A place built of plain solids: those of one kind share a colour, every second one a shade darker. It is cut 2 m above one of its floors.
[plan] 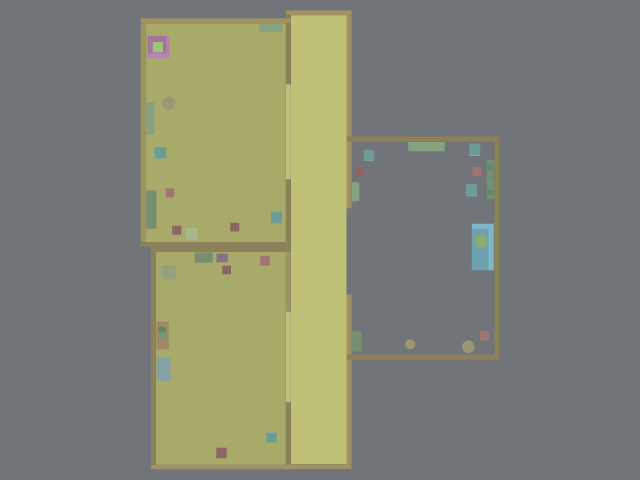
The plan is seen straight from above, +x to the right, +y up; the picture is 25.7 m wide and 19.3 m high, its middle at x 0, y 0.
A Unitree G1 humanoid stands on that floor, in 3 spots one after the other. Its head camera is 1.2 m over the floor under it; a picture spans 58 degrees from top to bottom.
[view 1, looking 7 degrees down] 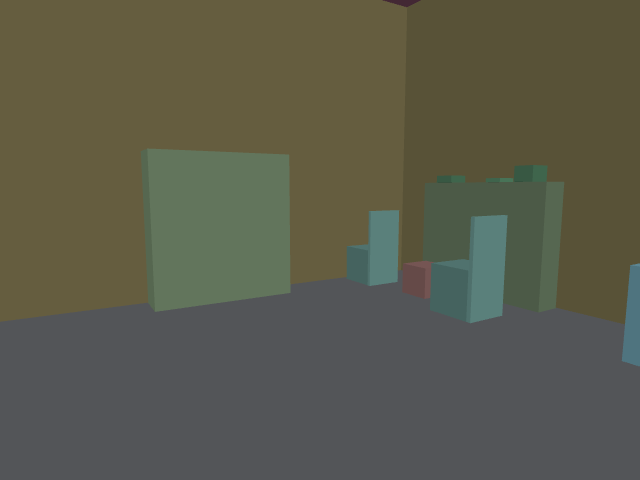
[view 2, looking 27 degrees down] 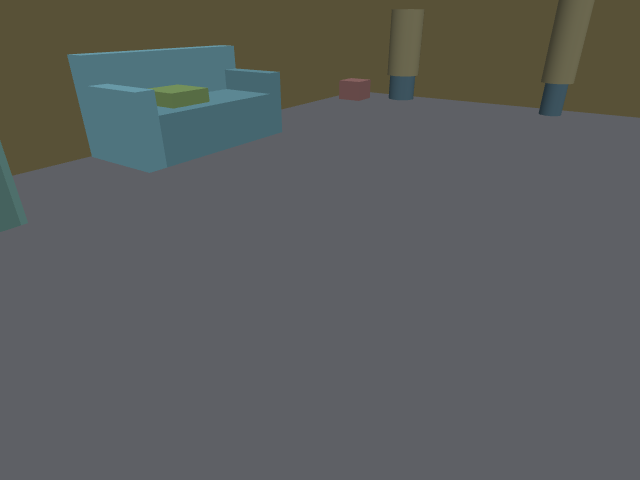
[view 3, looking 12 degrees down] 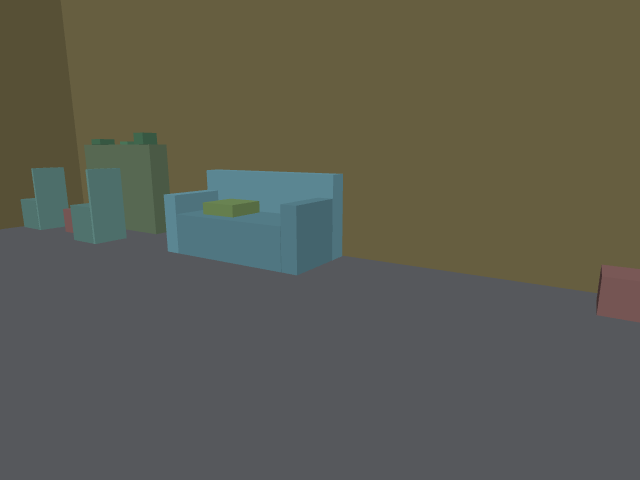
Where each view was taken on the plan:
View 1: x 2.82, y -0.74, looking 59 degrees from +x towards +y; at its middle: wall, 5.53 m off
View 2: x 2.82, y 2.84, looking -56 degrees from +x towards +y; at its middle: ground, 2.64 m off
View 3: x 2.82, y -3.52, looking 32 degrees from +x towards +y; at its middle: sofa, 4.46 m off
